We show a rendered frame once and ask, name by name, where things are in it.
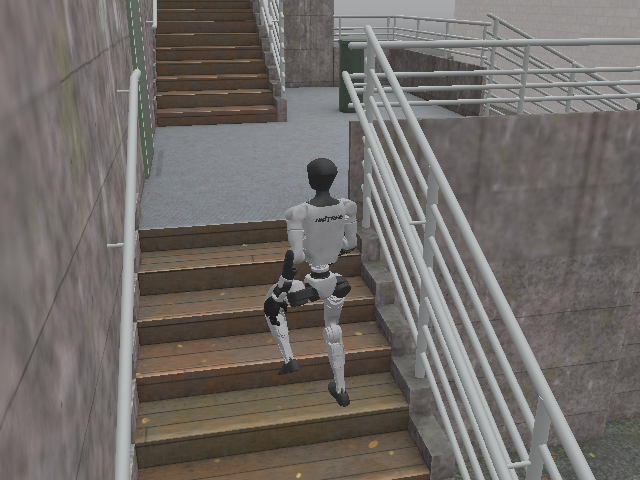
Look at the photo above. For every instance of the robot left forearm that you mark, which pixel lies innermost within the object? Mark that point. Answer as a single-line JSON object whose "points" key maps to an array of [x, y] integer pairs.
{"points": [[286, 278]]}

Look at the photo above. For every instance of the robot torso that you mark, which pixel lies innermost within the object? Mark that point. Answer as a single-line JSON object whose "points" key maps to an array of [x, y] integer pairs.
{"points": [[323, 232]]}

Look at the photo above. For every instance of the right robot shin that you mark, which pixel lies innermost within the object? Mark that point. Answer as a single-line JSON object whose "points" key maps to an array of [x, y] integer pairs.
{"points": [[336, 355]]}

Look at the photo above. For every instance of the robot left upper arm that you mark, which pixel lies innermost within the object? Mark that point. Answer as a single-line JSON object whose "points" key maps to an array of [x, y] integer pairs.
{"points": [[294, 217]]}

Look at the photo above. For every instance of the robot right upper arm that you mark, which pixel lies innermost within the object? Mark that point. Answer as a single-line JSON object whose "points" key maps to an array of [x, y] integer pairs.
{"points": [[350, 228]]}

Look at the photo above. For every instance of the left robot hand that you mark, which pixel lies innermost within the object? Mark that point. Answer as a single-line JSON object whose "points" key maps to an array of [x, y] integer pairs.
{"points": [[272, 307]]}

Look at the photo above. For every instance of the robot right forearm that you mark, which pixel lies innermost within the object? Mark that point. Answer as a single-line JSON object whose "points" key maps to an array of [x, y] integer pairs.
{"points": [[343, 251]]}

